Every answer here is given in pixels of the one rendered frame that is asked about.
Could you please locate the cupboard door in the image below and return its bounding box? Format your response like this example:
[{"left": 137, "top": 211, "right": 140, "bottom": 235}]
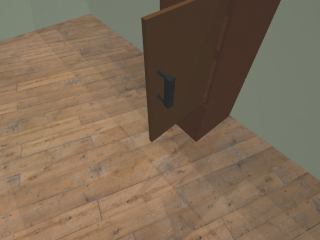
[{"left": 141, "top": 0, "right": 229, "bottom": 142}]

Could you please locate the handle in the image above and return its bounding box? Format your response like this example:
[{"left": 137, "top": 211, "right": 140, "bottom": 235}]
[{"left": 157, "top": 70, "right": 176, "bottom": 109}]

